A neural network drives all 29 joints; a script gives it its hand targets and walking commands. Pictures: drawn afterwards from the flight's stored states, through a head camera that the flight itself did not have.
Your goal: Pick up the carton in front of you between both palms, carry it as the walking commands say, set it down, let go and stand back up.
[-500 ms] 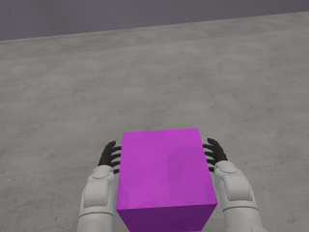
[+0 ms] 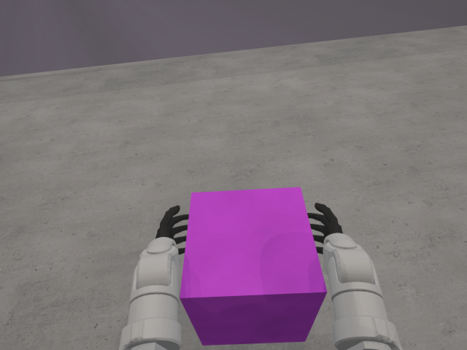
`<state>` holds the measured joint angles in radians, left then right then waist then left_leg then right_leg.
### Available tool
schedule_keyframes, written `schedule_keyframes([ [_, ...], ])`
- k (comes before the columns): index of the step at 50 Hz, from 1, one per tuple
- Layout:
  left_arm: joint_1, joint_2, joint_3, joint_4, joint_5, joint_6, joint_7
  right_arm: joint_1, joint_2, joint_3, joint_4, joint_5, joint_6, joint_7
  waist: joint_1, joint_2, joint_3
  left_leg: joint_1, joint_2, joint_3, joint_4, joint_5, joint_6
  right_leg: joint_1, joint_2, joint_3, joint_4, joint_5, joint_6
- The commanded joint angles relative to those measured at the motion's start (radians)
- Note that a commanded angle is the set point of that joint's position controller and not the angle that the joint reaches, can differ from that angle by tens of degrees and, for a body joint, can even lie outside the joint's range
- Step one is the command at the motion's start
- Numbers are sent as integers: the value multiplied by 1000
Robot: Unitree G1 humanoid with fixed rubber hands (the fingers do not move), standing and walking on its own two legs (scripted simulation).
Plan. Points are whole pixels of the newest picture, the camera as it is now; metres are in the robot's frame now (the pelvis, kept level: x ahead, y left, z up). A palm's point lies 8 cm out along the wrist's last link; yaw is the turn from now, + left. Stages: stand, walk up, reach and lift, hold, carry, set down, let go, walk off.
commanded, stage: set down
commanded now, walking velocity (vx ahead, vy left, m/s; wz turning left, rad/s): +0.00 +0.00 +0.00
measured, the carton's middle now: (249, 269) +0.30 -0.01 -0.04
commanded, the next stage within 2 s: none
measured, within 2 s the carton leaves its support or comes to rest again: neither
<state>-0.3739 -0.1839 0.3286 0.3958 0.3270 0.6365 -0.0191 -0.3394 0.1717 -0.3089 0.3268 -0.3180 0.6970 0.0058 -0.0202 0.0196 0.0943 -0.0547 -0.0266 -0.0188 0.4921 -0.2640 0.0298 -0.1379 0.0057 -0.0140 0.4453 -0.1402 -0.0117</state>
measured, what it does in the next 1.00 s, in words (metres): lowers itself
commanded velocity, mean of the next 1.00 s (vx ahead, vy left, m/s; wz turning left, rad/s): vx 0.00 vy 0.00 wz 0.00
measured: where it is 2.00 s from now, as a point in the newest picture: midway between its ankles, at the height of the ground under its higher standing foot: outside the picture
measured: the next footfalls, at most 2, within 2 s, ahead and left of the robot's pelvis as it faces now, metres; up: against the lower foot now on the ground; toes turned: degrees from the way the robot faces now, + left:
none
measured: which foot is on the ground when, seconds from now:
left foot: down 0.00-1.00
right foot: down 0.00-1.00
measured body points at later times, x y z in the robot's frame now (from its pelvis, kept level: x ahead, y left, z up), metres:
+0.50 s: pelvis -0.02 -0.01 -0.07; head +0.18 -0.01 +0.33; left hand +0.36 +0.15 -0.16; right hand +0.37 -0.15 -0.16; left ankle +0.02 +0.11 -0.74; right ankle +0.08 -0.11 -0.74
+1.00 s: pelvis -0.03 +0.00 -0.20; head +0.22 +0.00 +0.18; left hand +0.41 +0.16 -0.30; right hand +0.42 -0.14 -0.30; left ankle +0.02 +0.11 -0.74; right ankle +0.08 -0.11 -0.74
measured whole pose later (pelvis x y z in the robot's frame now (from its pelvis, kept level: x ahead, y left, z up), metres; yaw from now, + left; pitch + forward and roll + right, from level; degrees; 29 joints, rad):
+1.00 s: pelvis -0.03 +0.00 -0.20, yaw +4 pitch +42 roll +1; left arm -0.76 -0.09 0.44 0.68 0.19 0.14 0.07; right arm -0.78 0.03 -0.38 0.72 -0.21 0.16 -0.04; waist -0.03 0.03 -0.20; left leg -1.71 -0.09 -0.03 1.53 -0.56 0.00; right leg -1.79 0.02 0.01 1.46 -0.41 0.00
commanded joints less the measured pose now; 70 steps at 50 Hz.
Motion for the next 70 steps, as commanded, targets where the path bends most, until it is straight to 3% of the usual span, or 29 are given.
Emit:
schedule_keyframes([
  [1, -717, -831, -277, 248, -110, -122, -228, -771, 877, 284, 263, 134, -115, 226, 11, -20, -151, -355, -8, -92, -87, -326, 43, 187, 63, 83, 35, -306, -7],
  [2, -781, -801, -248, 248, -86, -137, -225, -782, 817, 213, 282, 96, -134, 221, -43, 23, -138, -349, -24, -71, -63, -330, 36, 131, 61, 90, 30, -341, -18],
  [3, -813, -768, -219, 242, -62, -149, -219, -777, 821, 186, 317, 77, -142, 211, 2, 10, -173, -351, -22, -92, -76, -349, 38, 152, 65, 87, 52, -342, 0],
  [4, -830, -747, -200, 268, -54, -157, -214, -752, 792, 161, 321, 54, -156, 194, -46, 2, -142, -381, -31, -74, -26, -277, 22, 146, 52, 116, 43, -316, -9],
  [5, -774, -691, -107, 321, -4, -157, -202, -803, 759, 82, 379, 33, -157, 185, 18, -39, -106, -363, -28, -77, 3, -265, 35, 27, 52, 95, 47, -361, 1],
  [6, -747, -659, -64, 327, 26, -160, -192, -736, 713, 42, 385, 2, -166, 174, -30, 14, -102, -388, -36, -78, 18, -277, 21, 29, 60, 92, 65, -336, -15],
  [10, -619, -540, 70, 368, 99, -218, -166, -676, 574, -27, 345, -84, -246, 136, 34, -46, -123, -494, -57, -67, 66, -141, 24, 6, 66, 99, 117, -192, -2],
  [11, -694, -565, 44, 333, 82, -244, -158, -706, 524, -46, 343, -103, -275, 132, -30, -8, -167, -516, -51, -75, 90, -140, 15, -54, 71, 88, 147, -197, -14],
  [12, -640, -507, 56, 324, 104, -268, -151, -685, 521, -62, 362, -114, -298, 127, 7, -11, -176, -552, -55, -74, 111, -108, 14, -100, 73, 79, 174, -168, -14],
  [18, -649, -622, -148, 295, -6, -510, -139, -664, 626, 153, 338, -34, -557, 114, -25, -22, -495, -835, -101, -61, 319, 89, -26, -270, 90, 100, 397, 179, -13],
  [25, -700, -737, -548, 102, -200, -621, -92, -736, 771, 572, 133, 219, -650, 83, 38, -74, -1335, -984, -136, -48, 578, 271, -56, -160, 108, 108, 696, 506, 20],
  [26, -784, -703, -584, 72, -234, -617, -74, -793, 721, 588, 82, 239, -656, 80, -8, -51, -1380, -985, -150, -34, 617, 260, -60, -207, 108, 110, 715, 478, 24],
  [27, -766, -692, -558, 73, -213, -608, -65, -806, 698, 593, 114, 248, -635, 82, 41, -34, -1370, -992, -145, -35, 632, 196, -61, -306, 113, 94, 735, 365, 33],
  [29, -655, -722, -492, 230, -162, -552, -61, -805, 659, 563, 133, 212, -614, 78, 5, -30, -1165, -1037, -141, -42, 617, 66, -55, -539, 132, 62, 720, 148, 31],
  [30, -722, -700, -497, 155, -177, -552, -63, -837, 688, 606, 155, 253, -596, 76, 81, -23, -1132, -1101, -144, -39, 633, 7, -52, -572, 118, 83, 730, 69, 29],
  [31, -733, -744, -488, 235, -182, -524, -73, -872, 669, 557, 200, 224, -586, 79, 15, -25, -1080, -1136, -148, -47, 631, -87, -48, -610, 123, 63, 722, -23, 22],
  [32, -767, -737, -462, 223, -170, -512, -79, -855, 698, 562, 247, 218, -566, 82, 45, -45, -1017, -1169, -144, -45, 651, -110, -48, -692, 125, 75, 727, -70, 21],
  [34, -724, -796, -411, 312, -156, -486, -104, -791, 740, 475, 306, 155, -544, 83, -18, -98, -949, -1211, -144, -52, 668, -136, -38, -764, 140, 59, 722, -114, 25],
  [36, -786, -780, -333, 369, -143, -470, -113, -855, 686, 379, 379, 125, -537, 99, -30, -18, -903, -1324, -146, -47, 698, -169, -51, -848, 132, 69, 758, -133, 11],
  [37, -827, -751, -339, 341, -138, -474, -114, -876, 726, 343, 420, 140, -527, 102, 43, 12, -908, -1355, -147, -34, 709, -180, -39, -869, 130, 67, 785, -167, 14],
  [38, -854, -799, -343, 348, -154, -475, -111, -882, 708, 345, 385, 123, -537, 109, -40, -12, -950, -1308, -145, -47, 720, -133, -47, -901, 138, 62, 803, -108, 5],
  [39, -837, -800, -364, 311, -168, -482, -99, -876, 707, 374, 355, 165, -551, 110, 22, 40, -1013, -1280, -150, -40, 763, -31, -54, -918, 134, 66, 842, -39, 4],
  [42, -812, -798, -337, 364, -171, -495, -82, -876, 666, 344, 393, 142, -564, 110, -57, 21, -1024, -1338, -155, -52, 788, 5, -67, -951, 137, 51, 886, 34, 0],
  [52, -932, -673, -413, 282, -235, -542, -13, -977, 629, 413, 377, 228, -585, 86, 7, -32, -1152, -1494, -182, 2, 985, 7, -74, -1081, 140, 46, 1052, 46, 28],
  [53, -927, -690, -448, 257, -257, -538, -8, -984, 603, 413, 353, 225, -588, 79, -55, -26, -1201, -1505, -183, -20, 998, -5, -75, -1043, 142, 31, 1081, 54, 30],
  [55, -959, -636, -426, 282, -235, -538, 1, -1012, 555, 409, 370, 243, -588, 65, -13, 0, -1172, -1542, -183, 5, 1036, -62, -73, -1092, 138, 52, 1103, -2, 26],
  [56, -1002, -645, -436, 269, -266, -536, 9, -1038, 547, 401, 335, 243, -594, 63, -73, -18, -1179, -1536, -178, -15, 1031, -69, -70, -1099, 145, 17, 1129, 1, 32],
  [58, -978, -614, -428, 275, -263, -543, 26, -1041, 530, 426, 355, 274, -592, 55, -26, -16, -1197, -1514, -181, 4, 1058, -92, -66, -1159, 148, 21, 1159, -45, 33],
  [70, -1108, -545, -436, 345, -344, -566, 52, -1166, 447, 432, 451, 335, -619, 18, -35, -29, -1136, -1691, -197, 37, 1231, -127, -59, -1234, 130, 22, 1311, -54, 31],
])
